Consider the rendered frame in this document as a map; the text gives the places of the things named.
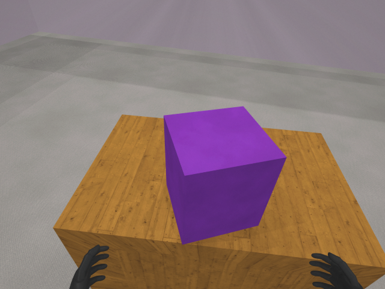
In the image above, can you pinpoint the right robot hand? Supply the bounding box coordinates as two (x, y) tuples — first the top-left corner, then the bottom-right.
(309, 252), (363, 289)

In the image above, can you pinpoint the left robot hand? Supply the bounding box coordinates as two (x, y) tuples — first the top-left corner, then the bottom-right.
(69, 244), (109, 289)

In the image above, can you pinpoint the carton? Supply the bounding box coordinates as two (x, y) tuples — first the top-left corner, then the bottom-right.
(164, 106), (287, 244)

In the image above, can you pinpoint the pedestal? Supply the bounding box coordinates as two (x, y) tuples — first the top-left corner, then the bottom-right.
(53, 114), (385, 289)

